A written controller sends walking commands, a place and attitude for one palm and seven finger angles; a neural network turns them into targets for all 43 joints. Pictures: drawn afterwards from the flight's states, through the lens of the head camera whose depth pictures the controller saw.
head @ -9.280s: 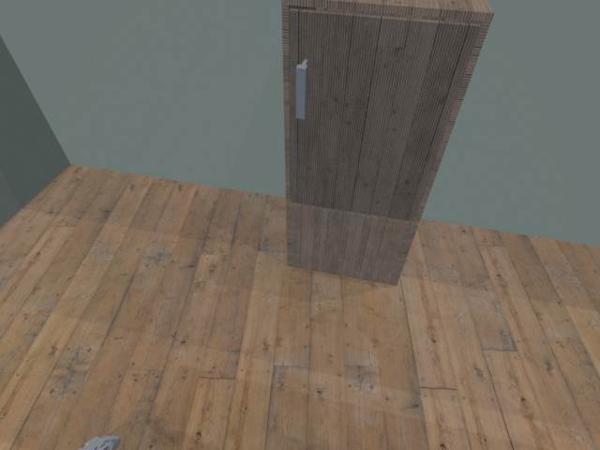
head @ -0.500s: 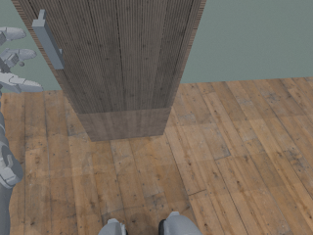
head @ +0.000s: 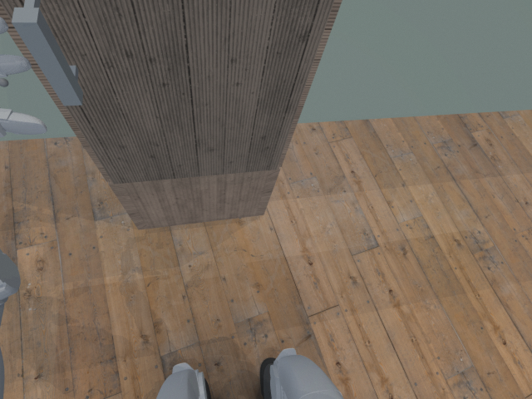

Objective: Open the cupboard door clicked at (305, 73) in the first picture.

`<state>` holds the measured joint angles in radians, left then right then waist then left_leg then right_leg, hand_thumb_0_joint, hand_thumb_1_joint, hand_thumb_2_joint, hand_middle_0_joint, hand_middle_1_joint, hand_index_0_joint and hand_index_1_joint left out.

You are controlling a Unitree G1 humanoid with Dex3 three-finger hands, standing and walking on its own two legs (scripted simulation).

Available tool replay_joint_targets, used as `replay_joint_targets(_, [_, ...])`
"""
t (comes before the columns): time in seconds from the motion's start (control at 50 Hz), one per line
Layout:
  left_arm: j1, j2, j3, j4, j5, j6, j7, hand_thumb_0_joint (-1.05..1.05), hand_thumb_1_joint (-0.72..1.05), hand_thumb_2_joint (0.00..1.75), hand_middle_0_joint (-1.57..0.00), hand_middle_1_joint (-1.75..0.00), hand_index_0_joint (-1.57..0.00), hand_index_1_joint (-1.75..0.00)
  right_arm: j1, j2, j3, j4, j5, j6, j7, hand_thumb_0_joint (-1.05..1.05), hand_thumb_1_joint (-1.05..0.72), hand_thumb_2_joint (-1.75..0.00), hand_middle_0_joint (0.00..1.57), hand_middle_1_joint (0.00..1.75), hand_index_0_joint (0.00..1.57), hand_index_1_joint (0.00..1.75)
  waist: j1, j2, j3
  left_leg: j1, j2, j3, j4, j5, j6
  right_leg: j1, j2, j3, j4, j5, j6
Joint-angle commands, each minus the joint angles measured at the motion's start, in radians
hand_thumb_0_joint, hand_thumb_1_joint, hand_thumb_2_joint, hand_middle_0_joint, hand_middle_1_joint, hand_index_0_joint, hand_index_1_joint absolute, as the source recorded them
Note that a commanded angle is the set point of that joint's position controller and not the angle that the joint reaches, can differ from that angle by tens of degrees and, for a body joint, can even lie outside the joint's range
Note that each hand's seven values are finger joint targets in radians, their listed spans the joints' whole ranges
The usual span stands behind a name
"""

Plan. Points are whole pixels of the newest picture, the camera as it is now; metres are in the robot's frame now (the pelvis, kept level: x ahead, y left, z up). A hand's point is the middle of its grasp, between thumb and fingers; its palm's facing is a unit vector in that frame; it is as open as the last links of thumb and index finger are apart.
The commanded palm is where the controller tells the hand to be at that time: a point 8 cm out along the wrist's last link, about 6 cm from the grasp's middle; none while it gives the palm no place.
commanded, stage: move the hooked fingers beside the handle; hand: left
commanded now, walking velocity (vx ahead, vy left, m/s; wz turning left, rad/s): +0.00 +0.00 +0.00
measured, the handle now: (54, 50) +0.58 +0.22 +0.10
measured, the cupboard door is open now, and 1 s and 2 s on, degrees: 0 0 0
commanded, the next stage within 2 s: slide the fingers in behind the handle in 0.52 s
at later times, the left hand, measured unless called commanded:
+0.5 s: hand (4, 87) +0.52 +0.27 +0.10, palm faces +0.05 -1.00 -0.02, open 14.0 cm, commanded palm +0.50 +0.31 +0.10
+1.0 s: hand (25, 86) +0.52 +0.25 +0.10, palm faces +0.02 -1.00 -0.01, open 14.0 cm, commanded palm +0.50 +0.29 +0.10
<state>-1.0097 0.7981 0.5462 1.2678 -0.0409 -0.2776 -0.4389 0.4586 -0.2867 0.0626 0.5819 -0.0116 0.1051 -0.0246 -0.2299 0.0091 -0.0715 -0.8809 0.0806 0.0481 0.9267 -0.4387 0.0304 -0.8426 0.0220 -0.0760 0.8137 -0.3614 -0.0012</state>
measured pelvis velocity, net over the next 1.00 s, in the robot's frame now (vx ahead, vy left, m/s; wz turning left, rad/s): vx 0.00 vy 0.00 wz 0.01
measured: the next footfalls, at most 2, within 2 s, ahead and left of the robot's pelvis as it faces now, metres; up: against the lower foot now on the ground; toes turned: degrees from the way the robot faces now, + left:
none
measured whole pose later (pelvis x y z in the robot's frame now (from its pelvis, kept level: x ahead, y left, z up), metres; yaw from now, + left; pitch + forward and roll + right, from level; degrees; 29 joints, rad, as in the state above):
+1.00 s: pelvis +0.00 +0.00 +0.00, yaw +1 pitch +21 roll -4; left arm -1.00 0.71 0.48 1.24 -0.06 -0.29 -0.38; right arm 0.45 -0.28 0.06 0.59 -0.01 0.11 -0.01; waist -0.22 0.02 -0.08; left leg -0.87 0.08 0.03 0.94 -0.44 0.03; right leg -0.83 0.02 -0.09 0.82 -0.37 0.00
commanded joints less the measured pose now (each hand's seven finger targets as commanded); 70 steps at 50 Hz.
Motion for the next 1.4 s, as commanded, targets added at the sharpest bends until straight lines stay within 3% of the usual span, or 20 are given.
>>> replay_joint_targets(0.0, [-0.41,0.357,0.05,-0.272,-0.034,-0.09,0.021,0.0,-0.5,0.3,-0.3,-1.2,-0.3,-1.2,0.195,-0.203,-0.075,-0.031,-0.003,-0.008,-0.014,0.0,-0.9,-0.9,0.2,0.3,0.2,0.3,0.044,0.252,-0.531,0.457,-0.029,-0.093,-0.064,0.591,-0.001,0.205,0.045,0.036,-0.042,0.398,-0.018])
replay_joint_targets(0.02, [-0.392,0.363,0.054,-0.257,-0.034,-0.087,0.016,0.0,-0.5,0.3,-0.3,-1.2,-0.3,-1.2,0.193,-0.205,-0.076,-0.029,-0.001,-0.006,-0.014,0.0,-0.9,-0.9,0.2,0.3,0.2,0.3,0.048,0.246,-0.531,0.456,-0.028,-0.093,-0.064,0.595,-0.004,0.206,0.045,0.035,-0.043,0.396,-0.016])
replay_joint_targets(0.1, [-0.371,0.253,-0.023,-0.2,-0.051,-0.059,-0.017,0.0,-0.5,0.3,-0.3,-1.2,-0.3,-1.2,0.193,-0.203,-0.074,-0.025,0.004,-0.002,-0.014,0.0,-0.9,-0.9,0.2,0.3,0.2,0.3,0.024,0.236,-0.46,0.466,-0.027,-0.095,-0.071,0.588,-0.001,0.152,0.046,0.027,-0.057,0.367,-0.015])
replay_joint_targets(0.16, [-0.343,0.256,-0.016,-0.198,-0.061,-0.049,-0.03,0.0,-0.5,0.3,-0.3,-1.2,-0.3,-1.2,0.198,-0.204,-0.077,-0.022,0.003,0.003,-0.016,0.0,-0.9,-0.9,0.2,0.3,0.2,0.3,0.03,0.196,-0.474,0.462,-0.025,-0.101,-0.071,0.612,-0.002,0.168,0.046,0.024,-0.054,0.384,-0.013])
replay_joint_targets(0.2, [-0.366,0.181,-0.063,-0.219,-0.075,-0.056,-0.033,0.0,-0.5,0.3,-0.3,-1.2,-0.3,-1.2,0.193,-0.198,-0.078,-0.021,0.002,0.001,-0.013,0.0,-0.9,-0.9,0.2,0.3,0.2,0.3,0.017,0.218,-0.454,0.488,-0.023,-0.105,-0.069,0.628,-0.004,0.133,0.046,0.019,-0.056,0.373,-0.017])
replay_joint_targets(0.3, [-0.399,0.207,-0.026,-0.238,-0.079,-0.078,0.001,0.0,-0.5,0.3,-0.3,-1.2,-0.3,-1.2,0.187,-0.199,-0.079,-0.016,-0.002,0.002,-0.011,0.0,-0.9,-0.9,0.2,0.3,0.2,0.3,0.017,0.193,-0.459,0.471,-0.025,-0.106,-0.062,0.602,-0.003,0.139,0.046,0.022,-0.046,0.37,-0.017])
replay_joint_targets(0.34, [-0.419,0.265,-0.001,-0.216,-0.06,-0.077,0.016,0.0,-0.5,0.3,-0.3,-1.2,-0.3,-1.2,0.179,-0.201,-0.077,-0.015,0.001,-0.001,-0.014,0.0,-0.9,-0.9,0.2,0.3,0.2,0.3,0.019,0.192,-0.444,0.425,-0.03,-0.102,-0.062,0.541,-0.002,0.151,0.041,0.028,-0.045,0.348,-0.014])
replay_joint_targets(0.42, [-0.456,0.298,0.003,-0.277,-0.027,-0.101,0.044,0.0,-0.5,0.3,-0.3,-1.2,-0.3,-1.2,0.178,-0.196,-0.074,-0.02,-0.002,-0.003,-0.014,0.0,-0.9,-0.9,0.2,0.3,0.2,0.3,0.032,0.282,-0.521,0.491,-0.029,-0.111,-0.051,0.609,-0.012,0.14,0.04,0.03,-0.03,0.359,-0.016])
replay_joint_targets(0.58, [-0.412,0.315,0.002,-0.176,-0.036,-0.061,0.006,0.0,-0.5,0.3,-0.3,-1.2,-0.3,-1.2,0.173,-0.204,-0.067,-0.022,0.006,-0.004,-0.021,0.0,-0.9,-0.9,0.2,0.3,0.2,0.3,0.021,0.2,-0.476,0.385,-0.036,-0.095,-0.06,0.496,0.002,0.196,0.04,0.035,-0.042,0.354,-0.011])
replay_joint_targets(0.64, [-0.38,0.252,-0.041,-0.164,-0.046,-0.05,-0.009,0.0,-0.5,0.3,-0.3,-1.2,-0.3,-1.2,0.174,-0.201,-0.065,-0.025,0.007,-0.004,-0.02,0.0,-0.9,-0.9,0.2,0.3,0.2,0.3,0.021,0.212,-0.461,0.399,-0.034,-0.094,-0.064,0.501,0.001,0.166,0.042,0.031,-0.049,0.342,-0.012])
replay_joint_targets(0.66, [-0.414,0.235,-0.057,-0.184,-0.053,-0.051,-0.01,0.0,-0.5,0.3,-0.3,-1.2,-0.3,-1.2,0.178,-0.202,-0.066,-0.021,0.005,-0.006,-0.02,0.0,-0.9,-0.9,0.2,0.3,0.2,0.3,0.003,0.191,-0.453,0.398,-0.031,-0.095,-0.065,0.486,0.004,0.158,0.042,0.029,-0.052,0.335,-0.009])
replay_joint_targets(0.74, [-0.434,0.238,-0.033,-0.227,-0.07,-0.074,-0.006,0.0,-0.5,0.3,-0.3,-1.2,-0.3,-1.2,0.19,-0.202,-0.074,-0.013,0.001,-0.009,-0.019,0.0,-0.9,-0.9,0.2,0.3,0.2,0.3,0.012,0.204,-0.506,0.428,-0.033,-0.099,-0.06,0.511,0.001,0.171,0.044,0.032,-0.047,0.35,-0.014])
replay_joint_targets(0.88, [-0.411,0.217,-0.035,-0.228,-0.055,-0.075,0.045,0.0,-0.5,0.3,-0.3,-1.2,-0.3,-1.2,0.185,-0.194,-0.073,-0.012,-0.001,-0.012,-0.009,0.0,-0.9,-0.9,0.2,0.3,0.2,0.3,0.026,0.213,-0.464,0.408,-0.035,-0.097,-0.071,0.473,0.001,0.16,0.042,0.029,-0.051,0.313,-0.014])
replay_joint_targets(1.02, [-0.442,0.166,-0.051,-0.3,-0.047,-0.106,0.096,0.0,-0.5,0.3,-0.3,-1.2,-0.3,-1.2,0.178,-0.185,-0.08,-0.015,-0.005,-0.018,0.003,0.0,-0.9,-0.9,0.2,0.3,0.2,0.3,0.028,0.24,-0.514,0.47,-0.033,-0.104,-0.069,0.518,-0.008,0.156,0.045,0.025,-0.042,0.328,-0.016])
replay_joint_targets(1.12, [-0.393,0.117,-0.068,-0.251,-0.053,-0.093,0.104,0.0,-0.5,0.3,-0.3,-1.2,-0.3,-1.2,0.174,-0.184,-0.082,-0.012,-0.003,-0.019,0.004,0.0,-0.9,-0.9,0.2,0.3,0.2,0.3,0.027,0.187,-0.478,0.443,-0.034,-0.098,-0.075,0.506,-0.004,0.165,0.043,0.024,-0.047,0.336,-0.013])
replay_joint_targets(1.16, [-0.396,0.119,-0.075,-0.197,-0.048,-0.075,0.109,0.0,-0.5,0.3,-0.3,-1.2,-0.3,-1.2,0.17,-0.186,-0.079,-0.011,0.002,-0.02,0.003,0.0,-0.9,-0.9,0.2,0.3,0.2,0.3,0.019,0.142,-0.405,0.369,-0.04,-0.09,-0.083,0.426,0.003,0.173,0.041,0.029,-0.056,0.308,-0.011])
replay_joint_targets(1.22, [-0.414,0.148,-0.053,-0.246,-0.039,-0.09,0.122,0.0,-0.5,0.3,-0.3,-1.2,-0.3,-1.2,0.174,-0.185,-0.082,-0.018,-0.001,-0.026,0.0,0.0,-0.9,-0.9,0.2,0.3,0.2,0.3,0.032,0.16,-0.473,0.389,-0.043,-0.088,-0.081,0.45,0.003,0.206,0.037,0.037,-0.047,0.338,-0.012])
replay_joint_targets(1.26, [-0.431,0.086,-0.091,-0.281,-0.045,-0.109,0.128,0.0,-0.5,0.3,-0.3,-1.2,-0.3,-1.2,0.168,-0.175,-0.083,-0.015,-0.004,-0.033,0.005,0.0,-0.9,-0.9,0.2,0.3,0.2,0.3,0.024,0.179,-0.49,0.424,-0.043,-0.088,-0.075,0.469,0.0,0.19,0.038,0.037,-0.047,0.345,-0.011])
replay_joint_targets(1.32, [-0.401,0.069,-0.08,-0.291,-0.058,-0.133,0.134,0.0,-0.5,0.3,-0.3,-1.2,-0.3,-1.2,0.167,-0.174,-0.087,-0.011,-0.006,-0.035,0.01,0.0,-0.9,-0.9,0.2,0.3,0.2,0.3,0.035,0.188,-0.512,0.453,-0.04,-0.089,-0.067,0.511,-0.004,0.191,0.041,0.034,-0.04,0.366,-0.014])
replay_joint_targets(1.38, [-0.411,0.09,-0.074,-0.2,-0.056,-0.101,0.135,0.0,-0.5,0.3,-0.3,-1.2,-0.3,-1.2,0.16,-0.18,-0.082,-0.006,0.001,-0.034,0.005,0.0,-0.9,-0.9,0.2,0.3,0.2,0.3,0.017,0.106,-0.413,0.322,-0.049,-0.074,-0.08,0.374,0.008,0.221,0.037,0.046,-0.058,0.318,-0.007])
